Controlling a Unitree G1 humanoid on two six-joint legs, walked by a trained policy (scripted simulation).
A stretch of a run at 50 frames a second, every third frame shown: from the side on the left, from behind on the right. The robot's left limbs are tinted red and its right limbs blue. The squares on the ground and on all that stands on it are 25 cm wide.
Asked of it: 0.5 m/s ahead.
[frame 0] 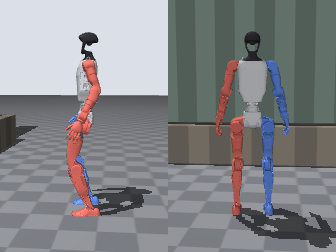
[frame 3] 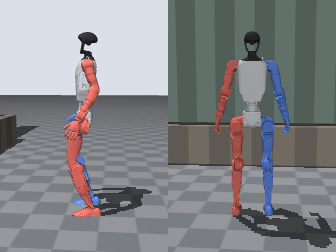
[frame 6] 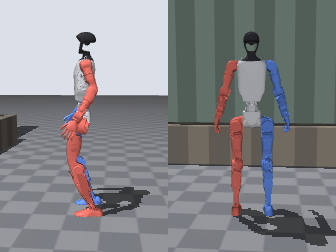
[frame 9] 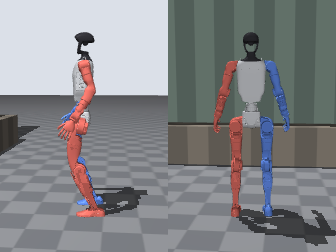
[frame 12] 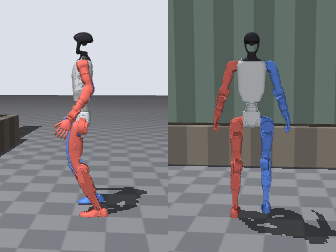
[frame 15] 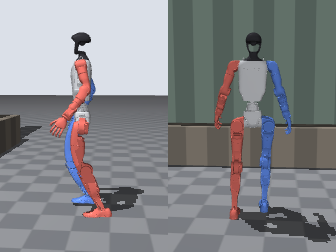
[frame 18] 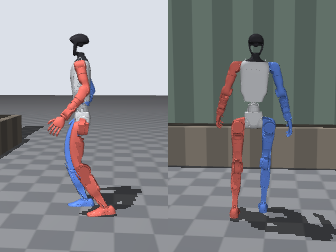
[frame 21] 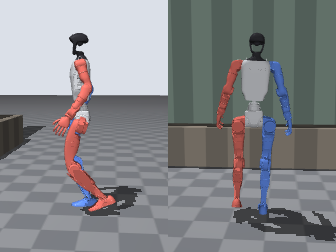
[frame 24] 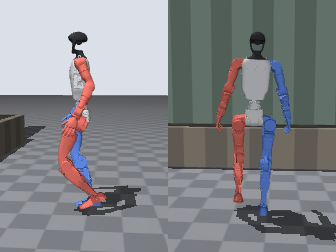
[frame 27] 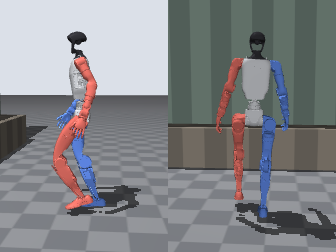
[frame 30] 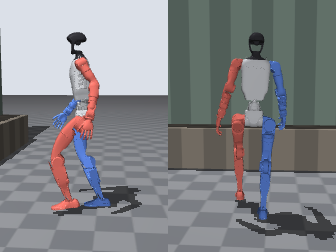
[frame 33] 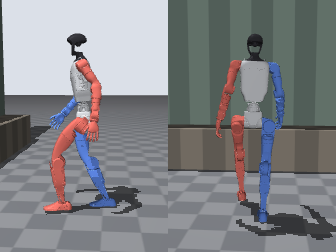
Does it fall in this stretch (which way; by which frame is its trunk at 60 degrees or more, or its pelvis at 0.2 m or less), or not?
no
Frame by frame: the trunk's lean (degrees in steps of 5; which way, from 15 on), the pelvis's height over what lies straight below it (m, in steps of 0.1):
0: 5, 0.8
3: 5, 0.8
6: 5, 0.8
9: 5, 0.8
12: 0, 0.8
15: 0, 0.8
18: 5, 0.8
21: 5, 0.8
24: 5, 0.8
27: 5, 0.8
30: 5, 0.8
33: 5, 0.8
